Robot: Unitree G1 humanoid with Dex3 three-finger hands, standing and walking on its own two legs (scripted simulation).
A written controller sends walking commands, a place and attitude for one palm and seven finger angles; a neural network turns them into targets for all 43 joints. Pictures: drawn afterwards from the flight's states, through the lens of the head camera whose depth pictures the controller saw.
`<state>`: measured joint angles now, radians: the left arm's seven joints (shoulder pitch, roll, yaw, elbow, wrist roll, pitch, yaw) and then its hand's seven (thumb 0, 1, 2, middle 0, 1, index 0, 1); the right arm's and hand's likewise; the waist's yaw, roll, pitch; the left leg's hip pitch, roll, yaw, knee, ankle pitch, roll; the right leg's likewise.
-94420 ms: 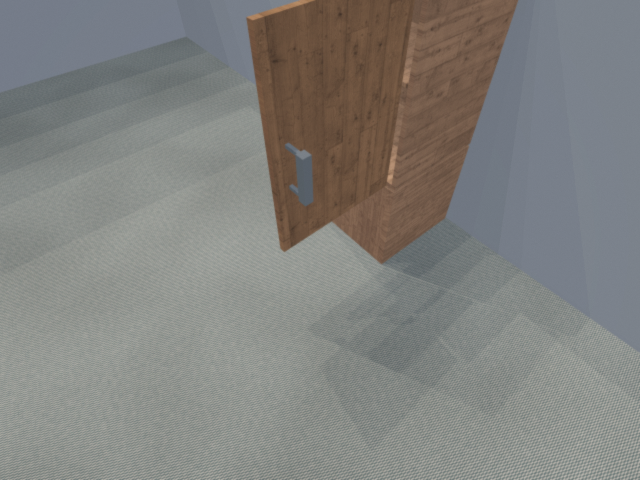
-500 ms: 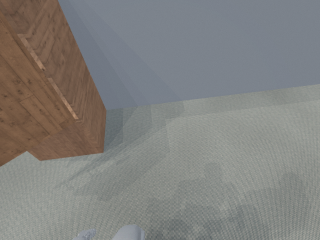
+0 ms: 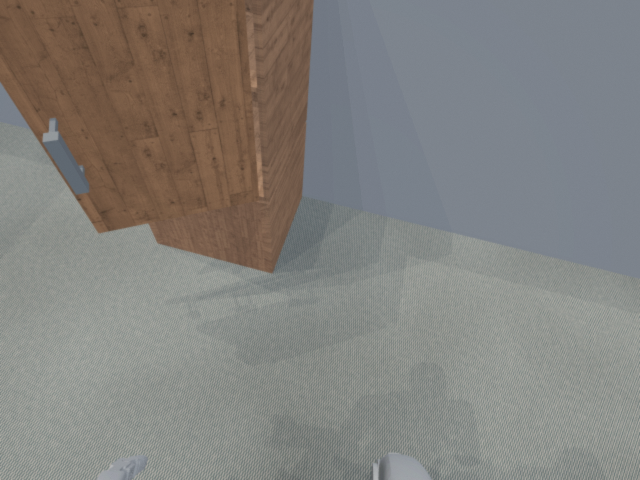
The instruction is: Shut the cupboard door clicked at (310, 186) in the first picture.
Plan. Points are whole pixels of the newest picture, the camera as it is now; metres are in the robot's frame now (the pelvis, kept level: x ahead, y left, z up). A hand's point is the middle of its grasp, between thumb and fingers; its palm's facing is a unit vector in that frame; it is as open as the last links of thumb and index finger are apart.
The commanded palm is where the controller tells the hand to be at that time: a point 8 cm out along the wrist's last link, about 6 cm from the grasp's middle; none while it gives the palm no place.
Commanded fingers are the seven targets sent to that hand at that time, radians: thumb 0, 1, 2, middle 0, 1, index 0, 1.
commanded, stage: turn to face it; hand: left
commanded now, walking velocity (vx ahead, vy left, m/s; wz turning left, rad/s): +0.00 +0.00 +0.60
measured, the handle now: (68, 156) +0.63 +0.52 -0.08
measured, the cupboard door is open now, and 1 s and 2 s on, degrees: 34 34 34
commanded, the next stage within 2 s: take the last steps up to it in 0.48 s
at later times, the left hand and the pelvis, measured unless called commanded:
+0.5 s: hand out of the picture +0.02 +0.14 -0.15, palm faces +0.26 -0.93 -0.26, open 7.3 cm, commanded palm none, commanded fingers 0.00 0.90 0.90 -0.20 -0.30 -0.20 -0.30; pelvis +0.00 -0.06 +0.00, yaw +16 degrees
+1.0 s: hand out of the picture -0.03 +0.21 -0.17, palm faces +0.43 -0.89 -0.18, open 7.3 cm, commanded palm none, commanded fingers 0.00 0.90 0.90 -0.20 -0.30 -0.20 -0.30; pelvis +0.02 +0.02 +0.00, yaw +23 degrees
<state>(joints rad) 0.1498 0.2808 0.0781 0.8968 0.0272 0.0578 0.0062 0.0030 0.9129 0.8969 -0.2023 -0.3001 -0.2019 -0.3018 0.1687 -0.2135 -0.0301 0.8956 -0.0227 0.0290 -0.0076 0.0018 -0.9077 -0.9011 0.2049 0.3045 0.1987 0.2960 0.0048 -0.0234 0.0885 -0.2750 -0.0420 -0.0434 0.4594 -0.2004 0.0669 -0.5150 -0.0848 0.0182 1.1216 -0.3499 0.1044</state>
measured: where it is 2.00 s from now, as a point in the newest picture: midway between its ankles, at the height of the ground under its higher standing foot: (272, 431)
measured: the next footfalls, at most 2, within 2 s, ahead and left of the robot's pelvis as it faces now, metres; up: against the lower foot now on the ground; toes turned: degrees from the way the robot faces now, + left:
right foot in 0.26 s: +0.03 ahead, -0.16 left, +0.00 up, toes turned +10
left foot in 0.72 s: -0.03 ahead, +0.08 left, +0.00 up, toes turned +24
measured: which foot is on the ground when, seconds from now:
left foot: down 0.00-0.26, up 0.28-0.70, down 0.72-1.00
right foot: up 0.00-0.24, down 0.26-0.72, up 0.74-1.00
